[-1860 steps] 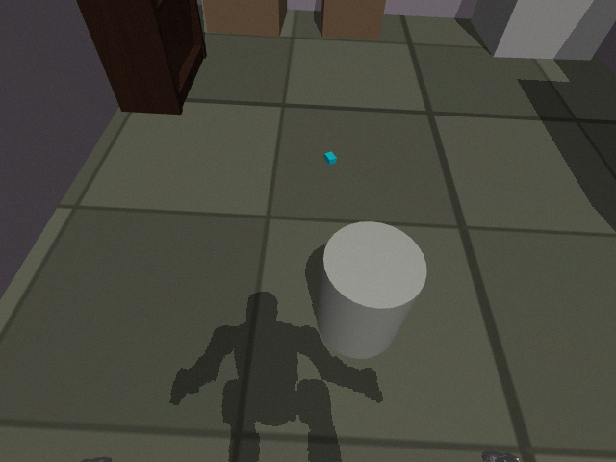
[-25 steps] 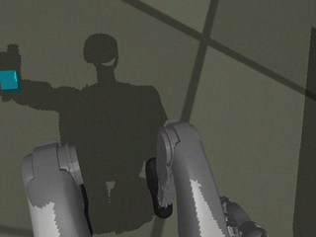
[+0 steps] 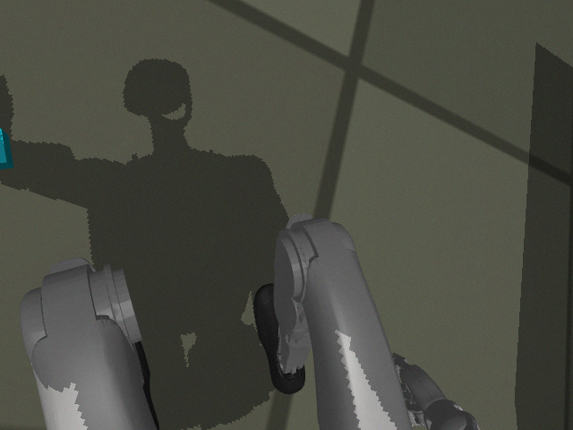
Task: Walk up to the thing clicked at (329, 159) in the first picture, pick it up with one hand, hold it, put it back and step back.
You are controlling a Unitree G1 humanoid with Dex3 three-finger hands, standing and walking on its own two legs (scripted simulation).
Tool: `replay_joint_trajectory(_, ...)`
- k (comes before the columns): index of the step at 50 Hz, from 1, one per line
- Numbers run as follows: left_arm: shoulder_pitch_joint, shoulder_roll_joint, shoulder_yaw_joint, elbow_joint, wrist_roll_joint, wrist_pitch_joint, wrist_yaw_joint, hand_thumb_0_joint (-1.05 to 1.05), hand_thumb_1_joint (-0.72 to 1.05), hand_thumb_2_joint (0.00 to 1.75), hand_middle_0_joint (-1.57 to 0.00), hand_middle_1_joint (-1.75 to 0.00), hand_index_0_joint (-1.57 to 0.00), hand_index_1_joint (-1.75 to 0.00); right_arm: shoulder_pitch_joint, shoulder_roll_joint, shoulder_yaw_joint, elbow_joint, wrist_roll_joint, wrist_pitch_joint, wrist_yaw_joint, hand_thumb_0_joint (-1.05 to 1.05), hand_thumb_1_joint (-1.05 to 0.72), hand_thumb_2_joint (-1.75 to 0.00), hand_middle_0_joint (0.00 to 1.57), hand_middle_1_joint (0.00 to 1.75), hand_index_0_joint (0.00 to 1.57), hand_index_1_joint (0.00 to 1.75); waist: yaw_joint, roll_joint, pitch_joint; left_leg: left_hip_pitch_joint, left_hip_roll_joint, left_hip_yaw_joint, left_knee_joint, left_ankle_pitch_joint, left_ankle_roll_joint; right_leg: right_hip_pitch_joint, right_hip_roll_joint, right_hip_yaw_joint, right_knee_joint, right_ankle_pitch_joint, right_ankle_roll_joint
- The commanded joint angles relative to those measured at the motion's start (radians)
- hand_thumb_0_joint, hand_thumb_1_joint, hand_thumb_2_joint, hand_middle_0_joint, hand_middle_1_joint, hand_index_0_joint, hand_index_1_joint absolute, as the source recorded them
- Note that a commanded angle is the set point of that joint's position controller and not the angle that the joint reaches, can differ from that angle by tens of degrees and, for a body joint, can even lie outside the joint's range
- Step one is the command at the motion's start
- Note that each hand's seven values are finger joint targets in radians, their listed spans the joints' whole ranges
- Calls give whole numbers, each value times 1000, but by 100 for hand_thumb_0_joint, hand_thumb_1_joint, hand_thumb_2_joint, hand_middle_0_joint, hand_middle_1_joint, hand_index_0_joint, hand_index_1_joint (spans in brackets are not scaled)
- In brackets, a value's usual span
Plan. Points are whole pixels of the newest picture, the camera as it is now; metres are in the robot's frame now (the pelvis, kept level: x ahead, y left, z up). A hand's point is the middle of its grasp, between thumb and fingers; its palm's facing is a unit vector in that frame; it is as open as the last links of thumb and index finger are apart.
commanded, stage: rise first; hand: left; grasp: from above
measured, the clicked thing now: out of the picture +0.50 +0.32 -0.30
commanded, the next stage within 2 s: none
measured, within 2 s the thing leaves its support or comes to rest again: neither
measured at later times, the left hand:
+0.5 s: hand out of the picture +0.45 +0.35 -0.18, palm faces -0.46 -0.07 -0.88, open 14.3 cm
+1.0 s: hand out of the picture +0.45 +0.35 -0.18, palm faces -0.46 -0.07 -0.88, open 14.3 cm
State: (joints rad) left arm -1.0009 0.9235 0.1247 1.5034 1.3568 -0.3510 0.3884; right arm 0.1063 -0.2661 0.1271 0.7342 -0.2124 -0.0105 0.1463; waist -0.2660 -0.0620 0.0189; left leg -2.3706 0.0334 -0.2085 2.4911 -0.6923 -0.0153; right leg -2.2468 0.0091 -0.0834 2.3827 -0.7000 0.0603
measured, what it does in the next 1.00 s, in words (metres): stands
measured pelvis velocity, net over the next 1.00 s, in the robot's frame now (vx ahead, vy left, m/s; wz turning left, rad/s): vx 0.00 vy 0.00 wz -0.01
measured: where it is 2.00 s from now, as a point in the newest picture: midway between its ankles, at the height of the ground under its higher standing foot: (213, 380)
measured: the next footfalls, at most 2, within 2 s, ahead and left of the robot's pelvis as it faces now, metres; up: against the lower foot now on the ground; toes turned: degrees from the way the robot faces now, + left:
none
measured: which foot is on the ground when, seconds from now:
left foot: down 0.00-1.00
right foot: down 0.00-1.00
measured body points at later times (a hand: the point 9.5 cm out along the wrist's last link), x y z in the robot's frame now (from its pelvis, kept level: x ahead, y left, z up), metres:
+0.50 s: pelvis +0.00 +0.00 +0.00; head +0.25 +0.11 +0.36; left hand +0.47 +0.35 -0.13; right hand +0.06 -0.27 -0.09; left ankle +0.07 +0.13 -0.28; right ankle +0.10 -0.13 -0.28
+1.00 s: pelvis +0.00 +0.00 +0.00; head +0.24 +0.11 +0.36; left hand +0.47 +0.35 -0.12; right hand +0.06 -0.27 -0.08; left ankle +0.07 +0.13 -0.28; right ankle +0.10 -0.13 -0.28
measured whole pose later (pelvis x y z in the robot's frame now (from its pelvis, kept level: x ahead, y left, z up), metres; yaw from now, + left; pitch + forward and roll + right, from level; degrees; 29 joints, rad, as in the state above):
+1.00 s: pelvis +0.00 +0.00 +0.00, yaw -1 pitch +31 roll -11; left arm -0.99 0.95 0.13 1.48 1.35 -0.36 0.36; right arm 0.12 -0.28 0.16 0.70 -0.21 -0.02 0.15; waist -0.28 -0.06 0.03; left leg -2.37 0.03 -0.22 2.49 -0.69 -0.01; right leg -2.24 0.01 -0.09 2.37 -0.69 0.06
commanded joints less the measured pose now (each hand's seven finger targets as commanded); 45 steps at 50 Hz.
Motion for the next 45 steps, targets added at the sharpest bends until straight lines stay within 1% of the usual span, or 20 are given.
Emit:
replay_joint_trajectory(1, -283, 265, 27, -120, -20, 3, 36, 0, -55, 101, -6, -97, -5, -97, 206, -280, -84, -4, 5, -1, -16, 0, -90, -90, 20, 30, 20, 30, -11, 394, -627, 549, -11, 123, -249, 193, 34, 259, 40, -109, -223, 230, -85)
replay_joint_trajectory(3, -306, 310, 48, -158, -15, -3, 40, 0, -55, 102, -6, -96, -5, -97, 209, -284, -80, -10, 1, 1, -17, 0, -90, -90, 20, 30, 20, 30, -2, 424, -684, 570, -11, 124, -244, 212, 33, 285, 40, -108, -222, 244, -84)
replay_joint_trajectory(4, -285, 302, 43, -140, -15, -2, 37, 0, -55, 101, -6, -97, -5, -98, 210, -282, -79, -11, 3, 1, -16, 0, -90, -90, 20, 30, 20, 30, 4, 423, -690, 573, -9, 126, -239, 221, 33, 287, 41, -105, -219, 252, -85)
replay_joint_trajectory(8, -283, 291, 34, -102, -24, -4, 32, 0, -55, 101, -6, -97, -5, -97, 211, -286, -72, -11, 0, 2, -16, 0, -90, -90, 20, 30, 20, 30, -18, 402, -632, 552, -9, 119, -241, 206, 35, 265, 40, -112, -219, 240, -83)
replay_joint_trajectory(10, -283, 313, 37, -116, -16, -9, 29, 0, -56, 102, -6, -96, -5, -97, 204, -289, -66, -11, -3, 3, -18, 0, -90, -90, 20, 30, 20, 30, -9, 430, -637, 559, -10, 119, -247, 197, 32, 265, 41, -112, -220, 229, -85)
replay_joint_trajectory(12, -280, 295, 26, -98, -16, -11, 25, 0, -56, 103, -6, -96, -5, -97, 204, -289, -63, -15, -3, 1, -16, 0, -90, -90, 20, 30, 20, 30, -17, 414, -616, 556, -6, 116, -246, 188, 33, 256, 42, -116, -222, 222, -86)
replay_joint_trajectory(16, -287, 332, 52, -157, -22, -20, 32, 0, -56, 103, -6, -96, -5, -97, 210, -296, -62, -19, -5, 3, -16, 0, -90, -90, 20, 30, 20, 30, -3, 452, -693, 603, -7, 116, -242, 237, 31, 290, 42, -114, -217, 259, -84)
replay_joint_trajectory(21, -282, 290, 27, -128, -21, -17, 26, 0, -57, 103, -6, -96, -5, -97, 214, -291, -62, -20, -3, 5, -12, 0, -90, -90, 20, 30, 20, 30, -27, 427, -632, 579, -7, 109, -246, 226, 31, 259, 42, -122, -214, 253, -84)
replay_joint_trajectory(23, -273, 301, 27, -118, -23, -13, 23, 0, -56, 103, -6, -97, -5, -98, 207, -291, -58, -22, -1, 3, -12, 0, -90, -90, 20, 30, 20, 30, -17, 415, -622, 546, -8, 114, -241, 204, 36, 266, 44, -114, -227, 244, -82)
replay_joint_trajectory(25, -290, 308, 29, -134, -23, -17, 25, 0, -54, 101, -6, -96, -6, -97, 213, -293, -59, -24, 0, 3, -13, 0, -90, -90, 20, 30, 20, 30, -20, 400, -630, 532, -7, 116, -242, 190, 37, 286, 45, -114, -232, 239, -81)
replay_joint_trajectory(28, -289, 312, 35, -151, -22, -15, 25, 0, -56, 102, -6, -97, -5, -98, 211, -289, -61, -30, 1, 2, -13, 0, -90, -90, 20, 30, 20, 30, -7, 446, -656, 574, -8, 116, -254, 197, 30, 275, 44, -116, -224, 232, -86)
replay_joint_trajectory(31, -287, 279, 21, -125, -28, -8, 26, 0, -55, 102, -6, -97, -5, -98, 210, -291, -66, -27, 3, 1, -14, 0, -90, -90, 20, 30, 20, 30, -21, 406, -626, 548, -8, 113, -254, 175, 33, 259, 44, -121, -233, 220, -84)
replay_joint_trajectory(32, -290, 284, 18, -126, -20, -8, 25, 0, -56, 102, -6, -97, -5, -98, 215, -289, -62, -31, 3, -1, -13, 0, -90, -90, 20, 30, 20, 30, -31, 411, -619, 542, -10, 113, -255, 168, 33, 266, 44, -118, -232, 217, -85)
replay_joint_trajectory(36, -302, 301, 28, -168, -21, -6, 25, 0, -56, 103, -6, -97, -5, -98, 216, -289, -61, -33, 4, -1, -12, 0, -90, -90, 20, 30, 20, 30, -15, 450, -674, 586, -7, 113, -258, 212, 29, 288, 44, -118, -228, 249, -85)
replay_joint_trajectory(37, -285, 299, 32, -158, -23, -2, 25, 0, -56, 103, -6, -97, -5, -98, 222, -291, -62, -32, 6, -2, -12, 0, -90, -90, 20, 30, 20, 30, -15, 440, -666, 588, -11, 112, -256, 224, 30, 280, 41, -119, -221, 257, -84)
replay_joint_trajectory(39, -259, 262, 8, -100, -27, 3, 16, 0, -56, 103, -6, -97, -5, -98, 214, -283, -60, -27, 7, -4, -10, 0, -90, -90, 20, 30, 20, 30, -26, 416, -608, 551, -9, 113, -255, 203, 32, 262, 43, -118, -226, 244, -85)
replay_joint_trajectory(40, -286, 277, 17, -130, -32, 0, 16, 0, -56, 103, -6, -96, -5, -97, 216, -290, -61, -29, 8, -5, -10, 0, -90, -90, 20, 30, 20, 30, -27, 407, -617, 554, -10, 113, -252, 202, 34, 267, 42, -117, -231, 243, -82)
replay_joint_trajectory(42, -283, 316, 29, -147, -23, -3, 15, 0, -56, 103, -6, -97, -5, -98, 210, -291, -60, -32, 11, -2, -13, 0, -90, -90, 20, 30, 20, 30, -6, 442, -662, 574, -8, 116, -253, 214, 30, 287, 42, -112, -227, 252, -85)
replay_joint_trajectory(44, -276, 320, 47, -162, -30, -6, 18, 0, -56, 103, -7, -96, -5, -97, 216, -292, -63, -38, 9, -1, -12, 0, -90, -90, 20, 30, 20, 30, -1, 430, -670, 573, -11, 119, -254, 213, 33, 299, 41, -112, -233, 250, -82)
replay_joint_trajectory(45, -259, 303, 35, -141, -28, -4, 16, 0, -57, 104, -7, -96, -5, -97, 216, -285, -60, -36, 8, -1, -10, 0, -90, -90, 20, 30, 20, 30, -10, 426, -652, 564, -9, 119, -249, 214, 32, 296, 41, -110, -230, 253, -83)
